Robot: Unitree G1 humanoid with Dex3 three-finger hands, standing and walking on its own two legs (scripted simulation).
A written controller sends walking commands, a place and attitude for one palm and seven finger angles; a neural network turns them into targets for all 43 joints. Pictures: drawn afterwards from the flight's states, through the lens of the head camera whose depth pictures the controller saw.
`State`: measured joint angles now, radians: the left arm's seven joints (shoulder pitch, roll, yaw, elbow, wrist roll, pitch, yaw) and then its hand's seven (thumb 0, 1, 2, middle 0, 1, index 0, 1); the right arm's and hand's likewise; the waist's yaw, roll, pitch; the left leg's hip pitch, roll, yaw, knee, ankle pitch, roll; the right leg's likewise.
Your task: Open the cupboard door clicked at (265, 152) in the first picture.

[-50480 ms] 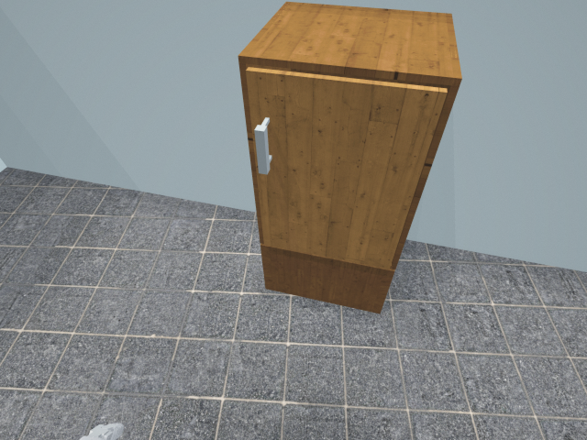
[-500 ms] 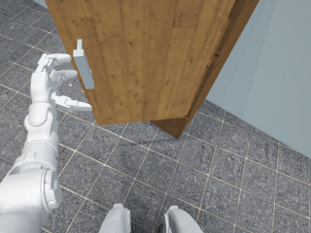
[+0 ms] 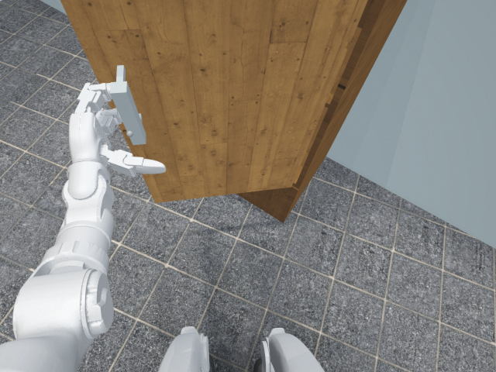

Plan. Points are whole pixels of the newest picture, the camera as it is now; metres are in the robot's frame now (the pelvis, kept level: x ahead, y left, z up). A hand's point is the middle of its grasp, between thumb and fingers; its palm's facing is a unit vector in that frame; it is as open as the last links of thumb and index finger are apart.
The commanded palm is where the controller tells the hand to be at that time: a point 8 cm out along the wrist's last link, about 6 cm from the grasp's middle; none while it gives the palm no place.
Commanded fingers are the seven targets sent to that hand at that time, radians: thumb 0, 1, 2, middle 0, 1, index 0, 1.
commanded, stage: slide the fingers in behind the handle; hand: left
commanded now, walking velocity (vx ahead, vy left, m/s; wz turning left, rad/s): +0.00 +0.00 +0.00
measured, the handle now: (130, 106) +0.54 +0.17 +0.06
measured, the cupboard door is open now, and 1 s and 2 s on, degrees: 43 43 44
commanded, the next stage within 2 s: close the thumb around the handle in 0.96 s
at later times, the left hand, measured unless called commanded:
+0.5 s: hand (145, 133) +0.49 +0.14 +0.06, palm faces +0.11 -0.99 +0.00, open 14.0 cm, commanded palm +0.46 +0.18 +0.06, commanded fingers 0.00 -0.50 0.30 -0.30 -1.20 -0.30 -1.20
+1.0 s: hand (146, 132) +0.49 +0.14 +0.06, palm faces +0.13 -0.99 -0.02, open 14.2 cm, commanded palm +0.46 +0.17 +0.06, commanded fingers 0.00 -0.50 0.30 -0.30 -1.20 -0.30 -1.20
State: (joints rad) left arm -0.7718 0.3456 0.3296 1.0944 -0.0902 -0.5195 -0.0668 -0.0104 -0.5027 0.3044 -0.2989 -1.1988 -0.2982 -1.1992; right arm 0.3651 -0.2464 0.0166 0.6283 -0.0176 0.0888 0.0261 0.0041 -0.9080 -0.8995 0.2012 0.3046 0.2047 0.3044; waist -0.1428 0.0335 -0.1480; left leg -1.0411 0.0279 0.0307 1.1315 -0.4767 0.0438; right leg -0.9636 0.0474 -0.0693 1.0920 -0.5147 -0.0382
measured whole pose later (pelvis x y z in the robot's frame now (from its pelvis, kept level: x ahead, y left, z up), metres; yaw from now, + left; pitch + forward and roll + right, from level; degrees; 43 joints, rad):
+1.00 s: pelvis +0.00 -0.01 +0.00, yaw +1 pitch +22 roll -2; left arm -0.81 0.30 0.26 1.14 -0.08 -0.53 0.04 -0.01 -0.50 0.30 -0.29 -1.20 -0.26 -1.20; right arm 0.36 -0.25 0.00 0.65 -0.03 0.08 0.04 0.00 -0.91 -0.90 0.20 0.30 0.20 0.30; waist -0.14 0.04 -0.15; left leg -1.05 0.02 0.01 1.13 -0.48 0.03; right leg -0.97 0.04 -0.09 1.10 -0.53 -0.05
